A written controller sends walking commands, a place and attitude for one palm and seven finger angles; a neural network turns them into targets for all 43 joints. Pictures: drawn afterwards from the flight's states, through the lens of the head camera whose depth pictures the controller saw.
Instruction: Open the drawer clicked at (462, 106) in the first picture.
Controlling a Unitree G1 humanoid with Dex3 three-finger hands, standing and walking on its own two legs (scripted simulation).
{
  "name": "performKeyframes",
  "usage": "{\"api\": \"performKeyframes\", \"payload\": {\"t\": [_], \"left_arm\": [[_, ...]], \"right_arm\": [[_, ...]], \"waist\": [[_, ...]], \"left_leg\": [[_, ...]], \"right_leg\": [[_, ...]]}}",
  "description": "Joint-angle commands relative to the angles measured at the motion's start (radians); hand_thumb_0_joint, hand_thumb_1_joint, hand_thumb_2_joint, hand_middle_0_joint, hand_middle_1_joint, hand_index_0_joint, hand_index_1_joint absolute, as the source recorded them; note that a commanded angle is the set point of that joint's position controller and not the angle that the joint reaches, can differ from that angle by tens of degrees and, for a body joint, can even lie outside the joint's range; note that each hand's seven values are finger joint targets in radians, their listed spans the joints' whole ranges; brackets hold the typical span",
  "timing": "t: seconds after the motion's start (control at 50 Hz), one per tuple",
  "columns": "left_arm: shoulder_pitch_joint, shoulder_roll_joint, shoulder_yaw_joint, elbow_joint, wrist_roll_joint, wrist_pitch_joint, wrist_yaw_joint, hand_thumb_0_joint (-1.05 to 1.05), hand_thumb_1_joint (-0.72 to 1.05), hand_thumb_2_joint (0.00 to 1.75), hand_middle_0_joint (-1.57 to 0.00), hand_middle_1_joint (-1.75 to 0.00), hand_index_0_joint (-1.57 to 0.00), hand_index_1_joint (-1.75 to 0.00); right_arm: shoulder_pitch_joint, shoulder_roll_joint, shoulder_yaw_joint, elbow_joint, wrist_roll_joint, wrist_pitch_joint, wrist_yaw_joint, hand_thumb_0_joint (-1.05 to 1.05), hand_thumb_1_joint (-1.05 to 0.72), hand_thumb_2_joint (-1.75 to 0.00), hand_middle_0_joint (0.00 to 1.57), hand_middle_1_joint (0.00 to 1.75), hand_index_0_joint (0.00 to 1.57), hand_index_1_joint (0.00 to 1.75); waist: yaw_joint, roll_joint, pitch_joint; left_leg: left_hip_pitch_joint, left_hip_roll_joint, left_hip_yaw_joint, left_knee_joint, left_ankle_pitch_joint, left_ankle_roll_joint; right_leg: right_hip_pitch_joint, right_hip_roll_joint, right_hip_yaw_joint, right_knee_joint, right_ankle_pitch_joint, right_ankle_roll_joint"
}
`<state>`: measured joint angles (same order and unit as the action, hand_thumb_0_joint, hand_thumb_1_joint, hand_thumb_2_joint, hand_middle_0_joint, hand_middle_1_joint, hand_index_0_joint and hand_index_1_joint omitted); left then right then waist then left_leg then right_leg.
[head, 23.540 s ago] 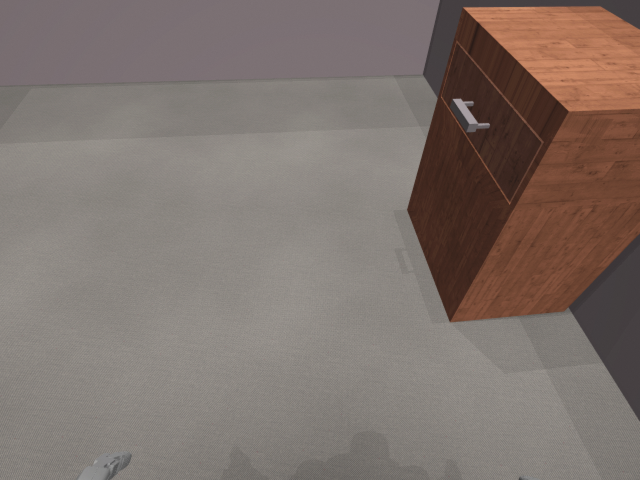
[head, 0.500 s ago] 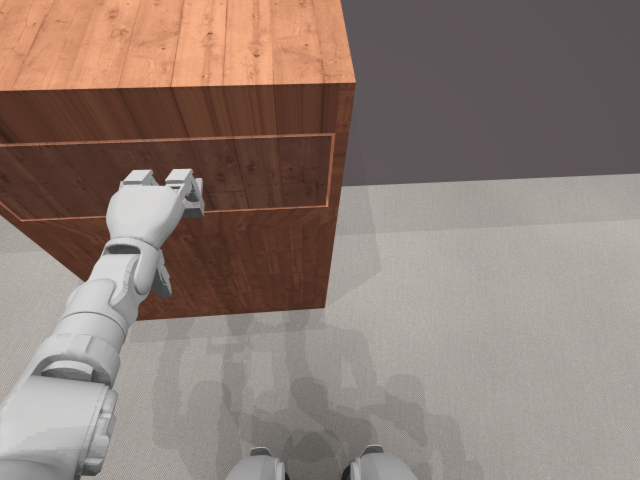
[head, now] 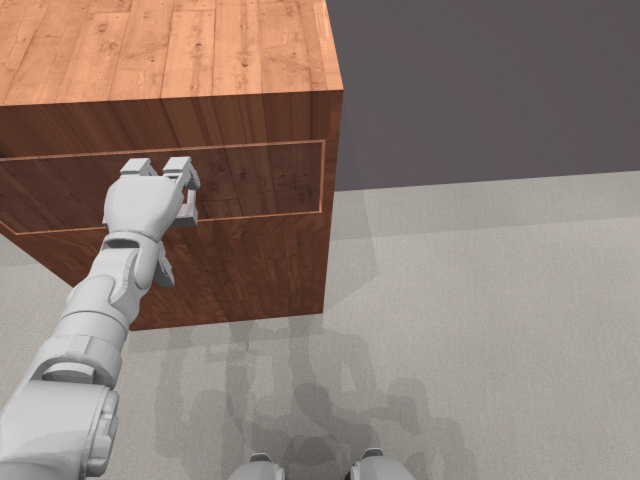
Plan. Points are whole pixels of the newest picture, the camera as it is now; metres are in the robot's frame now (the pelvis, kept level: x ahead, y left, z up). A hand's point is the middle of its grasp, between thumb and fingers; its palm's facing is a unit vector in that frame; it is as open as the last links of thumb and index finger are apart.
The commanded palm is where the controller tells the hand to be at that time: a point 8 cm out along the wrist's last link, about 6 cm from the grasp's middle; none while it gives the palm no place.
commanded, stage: re-aim the fingers above the handle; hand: left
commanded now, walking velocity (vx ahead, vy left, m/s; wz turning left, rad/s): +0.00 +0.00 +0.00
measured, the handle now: (153, 206) +0.52 +0.25 -0.06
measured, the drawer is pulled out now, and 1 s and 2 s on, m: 0.00 0.00 0.00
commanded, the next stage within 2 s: lower the fingers behind the handle in 0.32 s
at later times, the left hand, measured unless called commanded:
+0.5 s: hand (183, 205) +0.47 +0.18 +0.01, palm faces +0.07 -0.02 -1.00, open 13.9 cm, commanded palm +0.44 +0.22 +0.05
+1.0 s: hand (169, 234) +0.46 +0.22 -0.05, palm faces -0.02 -0.05 -1.00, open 13.8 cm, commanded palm +0.44 +0.22 +0.02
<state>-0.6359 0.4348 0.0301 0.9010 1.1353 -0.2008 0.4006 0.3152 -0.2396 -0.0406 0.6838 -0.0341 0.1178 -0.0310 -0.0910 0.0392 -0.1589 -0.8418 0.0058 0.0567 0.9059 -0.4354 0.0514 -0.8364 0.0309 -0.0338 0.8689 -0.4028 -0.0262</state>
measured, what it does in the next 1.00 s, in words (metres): stands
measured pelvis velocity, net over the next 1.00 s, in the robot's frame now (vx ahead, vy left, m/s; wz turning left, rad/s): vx -0.01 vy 0.00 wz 0.00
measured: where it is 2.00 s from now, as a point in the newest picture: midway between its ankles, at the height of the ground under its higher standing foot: outside the picture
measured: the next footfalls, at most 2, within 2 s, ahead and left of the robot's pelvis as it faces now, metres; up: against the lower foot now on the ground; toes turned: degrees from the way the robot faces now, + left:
none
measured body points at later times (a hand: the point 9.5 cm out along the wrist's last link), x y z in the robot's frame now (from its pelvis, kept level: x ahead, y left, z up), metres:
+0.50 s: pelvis +0.00 +0.00 +0.00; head +0.11 -0.01 +0.44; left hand +0.46 +0.18 +0.06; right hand +0.05 -0.28 -0.13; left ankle -0.01 +0.09 -0.69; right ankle +0.00 -0.11 -0.69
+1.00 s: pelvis -0.01 +0.00 -0.02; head +0.13 +0.00 +0.41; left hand +0.46 +0.22 +0.01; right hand +0.02 -0.29 -0.15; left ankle -0.01 +0.09 -0.69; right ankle +0.00 -0.11 -0.69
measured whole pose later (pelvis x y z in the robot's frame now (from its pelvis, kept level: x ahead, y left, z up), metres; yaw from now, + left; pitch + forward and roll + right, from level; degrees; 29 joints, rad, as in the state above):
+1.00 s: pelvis -0.01 +0.00 -0.02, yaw +0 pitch +26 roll -2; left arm -0.72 0.44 0.03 1.05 1.15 -0.09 0.50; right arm 0.30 -0.27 -0.06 0.72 -0.05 0.09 0.00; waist -0.11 0.05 -0.18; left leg -1.00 0.02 0.05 1.03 -0.47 0.05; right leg -0.99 0.04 -0.05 0.98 -0.44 -0.03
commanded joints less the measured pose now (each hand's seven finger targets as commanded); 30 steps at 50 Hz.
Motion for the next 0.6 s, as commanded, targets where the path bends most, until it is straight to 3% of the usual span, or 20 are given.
{"api": "performKeyframes", "payload": {"t": [0.0,0.06,0.08,0.1,0.12,0.14,0.18,0.22,0.24,0.28,0.34,0.36,0.4,0.42,0.44,0.5,0.52,0.54,0.58], "left_arm": [[-0.399,0.326,0.125,-0.156,0.011,0.129,0.191,0.0,-0.5,0.3,-0.3,-1.2,-0.3,-1.2],[-0.434,0.246,0.024,-0.069,-0.027,0.258,0.148,0.0,-0.5,0.3,-0.3,-1.2,-0.3,-1.2],[-0.473,0.178,-0.046,-0.057,-0.05,0.288,0.11,0.0,-0.5,0.3,-0.3,-1.2,-0.3,-1.2],[-0.524,0.106,-0.118,-0.079,-0.08,0.301,0.064,0.0,-0.5,0.3,-0.3,-1.2,-0.3,-1.2],[-0.548,0.083,-0.148,-0.1,-0.104,0.299,0.015,0.0,-0.5,0.3,-0.3,-1.2,-0.3,-1.2],[-0.605,0.024,-0.212,-0.152,-0.137,0.277,-0.036,0.0,-0.5,0.3,-0.3,-1.2,-0.3,-1.2],[-0.613,0.056,-0.205,-0.205,-0.154,0.207,-0.112,0.0,-0.5,0.3,-0.3,-1.2,-0.3,-1.2],[-0.616,0.095,-0.18,-0.232,-0.133,0.119,-0.141,0.0,-0.5,0.3,-0.3,-1.2,-0.3,-1.2],[-0.631,0.119,-0.16,-0.237,-0.114,0.08,-0.134,0.0,-0.5,0.3,-0.3,-1.2,-0.3,-1.2],[-0.548,0.204,-0.051,-0.17,-0.061,0.035,-0.075,0.0,-0.5,0.3,-0.3,-1.2,-0.3,-1.2],[-0.38,0.394,0.153,-0.043,-0.039,0.084,0.041,0.0,-0.5,0.3,-0.3,-1.2,-0.3,-1.2],[-0.354,0.363,0.123,-0.019,-0.027,0.124,0.08,0.0,-0.5,0.3,-0.3,-1.2,-0.3,-1.2],[-0.291,0.313,0.074,0.026,-0.008,0.218,0.146,0.0,-0.5,0.3,-0.3,-1.2,-0.3,-1.2],[-0.301,0.285,0.045,0.059,0.002,0.267,0.161,0.0,-0.5,0.3,-0.3,-1.2,-0.3,-1.2],[-0.3,0.272,0.041,0.077,0.002,0.305,0.162,0.0,-0.5,0.3,-0.3,-1.2,-0.3,-1.2],[-0.412,0.336,0.05,0.029,-0.03,0.378,0.152,0.0,-0.5,0.3,-0.3,-1.2,-0.3,-1.2],[-0.441,0.338,0.047,0.026,-0.05,0.384,0.126,0.0,-0.5,0.3,-0.3,-1.2,-0.3,-1.2],[-0.501,0.359,0.048,-0.007,-0.069,0.366,0.093,0.0,-0.5,0.3,-0.3,-1.2,-0.3,-1.2],[-0.557,0.326,0.016,-0.028,-0.086,0.3,0.024,0.0,-0.5,0.3,-0.3,-1.2,-0.3,-1.2]], "right_arm": [[0.079,-0.152,-0.066,-0.039,-0.017,-0.022,0.016,0.0,-0.9,-0.9,0.2,0.3,0.2,0.3],[0.115,-0.17,-0.08,-0.022,0.008,-0.012,0.027,0.0,-0.9,-0.9,0.2,0.3,0.2,0.3],[0.125,-0.171,-0.086,-0.015,0.017,-0.008,0.024,0.0,-0.9,-0.9,0.2,0.3,0.2,0.3],[0.132,-0.17,-0.091,-0.012,0.023,-0.009,0.02,0.0,-0.9,-0.9,0.2,0.3,0.2,0.3],[0.137,-0.172,-0.094,-0.009,0.029,-0.011,0.012,0.0,-0.9,-0.9,0.2,0.3,0.2,0.3],[0.133,-0.17,-0.091,-0.016,0.03,-0.017,0.0,0.0,-0.9,-0.9,0.2,0.3,0.2,0.3],[0.126,-0.174,-0.085,-0.012,0.025,-0.027,-0.03,0.0,-0.9,-0.9,0.2,0.3,0.2,0.3],[0.122,-0.169,-0.072,-0.007,0.019,-0.039,-0.051,0.0,-0.9,-0.9,0.2,0.3,0.2,0.3],[0.125,-0.165,-0.069,-0.002,0.015,-0.04,-0.054,0.0,-0.9,-0.9,0.2,0.3,0.2,0.3],[0.132,-0.156,-0.062,0.003,0.012,-0.039,-0.047,0.0,-0.9,-0.9,0.2,0.3,0.2,0.3],[0.085,-0.165,-0.036,-0.007,-0.007,-0.015,-0.014,0.0,-0.9,-0.9,0.2,0.3,0.2,0.3],[0.066,-0.154,-0.03,-0.037,-0.007,-0.011,-0.009,0.0,-0.9,-0.9,0.2,0.3,0.2,0.3],[0.037,-0.151,-0.028,-0.07,0.002,-0.008,0.001,0.0,-0.9,-0.9,0.2,0.3,0.2,0.3],[0.038,-0.155,-0.032,-0.072,0.003,-0.005,0.008,0.0,-0.9,-0.9,0.2,0.3,0.2,0.3],[0.042,-0.154,-0.034,-0.076,0.007,-0.002,0.014,0.0,-0.9,-0.9,0.2,0.3,0.2,0.3],[0.052,-0.163,-0.039,-0.074,0.023,0.012,0.003,0.0,-0.9,-0.9,0.2,0.3,0.2,0.3],[0.059,-0.166,-0.042,-0.07,0.028,0.011,-0.006,0.0,-0.9,-0.9,0.2,0.3,0.2,0.3],[0.065,-0.173,-0.041,-0.064,0.028,0.008,-0.018,0.0,-0.9,-0.9,0.2,0.3,0.2,0.3],[0.093,-0.175,-0.048,-0.043,0.035,-0.007,-0.037,0.0,-0.9,-0.9,0.2,0.3,0.2,0.3]], "waist": [[0.046,0.086,-0.488],[0.0,0.054,-0.542],[-0.035,0.021,-0.535],[-0.062,0.01,-0.518],[-0.078,-0.031,-0.508],[-0.106,-0.026,-0.497],[-0.106,-0.028,-0.453],[-0.091,0.018,-0.382],[-0.082,0.061,-0.346],[-0.031,0.099,-0.31],[0.074,0.084,-0.302],[0.073,0.063,-0.311],[0.093,0.03,-0.336],[0.079,0.008,-0.353],[0.081,-0.015,-0.4],[0.047,-0.085,-0.493],[0.025,-0.122,-0.499],[0.001,-0.126,-0.501],[-0.038,-0.107,-0.472]], "left_leg": [[0.268,-0.024,-0.055,-0.03,0.503,-0.029],[0.347,-0.018,-0.052,-0.058,0.52,-0.028],[0.38,-0.013,-0.057,-0.072,0.506,-0.024],[0.411,-0.01,-0.06,-0.084,0.492,-0.019],[0.437,-0.007,-0.071,-0.099,0.465,-0.013],[0.471,-0.007,-0.076,-0.108,0.463,-0.007],[0.486,-0.015,-0.083,-0.118,0.429,0.004],[0.473,-0.018,-0.095,-0.126,0.404,0.003],[0.473,-0.015,-0.101,-0.125,0.412,-0.004],[0.423,-0.014,-0.103,-0.108,0.429,-0.015],[0.233,-0.03,-0.079,-0.092,0.43,-0.02],[0.189,-0.037,-0.062,-0.088,0.421,-0.02],[0.162,-0.044,-0.03,-0.095,0.429,-0.028],[0.164,-0.041,-0.019,-0.096,0.426,-0.029],[0.169,-0.042,-0.016,-0.099,0.439,-0.028],[0.191,-0.041,0.001,-0.121,0.409,-0.016],[0.187,-0.042,0.001,-0.125,0.38,-0.008],[0.188,-0.041,-0.01,-0.125,0.361,-0.002],[0.212,-0.035,-0.02,-0.129,0.329,0.009]], "right_leg": [[0.183,0.027,0.005,-0.021,0.391,-0.019],[0.231,0.032,0.002,-0.071,0.426,-0.006],[0.234,0.034,0.0,-0.101,0.421,0.0],[0.236,0.032,0.004,-0.132,0.416,0.005],[0.244,0.031,0.006,-0.157,0.392,0.01],[0.239,0.027,0.013,-0.176,0.392,0.012],[0.236,0.02,0.02,-0.193,0.368,0.014],[0.182,0.015,0.016,-0.184,0.32,0.003],[0.139,0.016,0.012,-0.177,0.298,-0.005],[0.093,0.022,0.004,-0.138,0.277,-0.021],[0.168,0.022,0.003,-0.069,0.31,-0.034],[0.195,0.022,0.004,-0.06,0.333,-0.031],[0.246,0.022,0.004,-0.064,0.378,-0.03],[0.263,0.024,0.008,-0.071,0.397,-0.026],[0.308,0.024,0.011,-0.072,0.424,-0.023],[0.433,0.013,0.043,-0.115,0.486,0.002],[0.462,0.01,0.051,-0.132,0.49,0.014],[0.468,0.006,0.06,-0.141,0.49,0.02],[0.433,0.001,0.064,-0.154,0.456,0.025]]}}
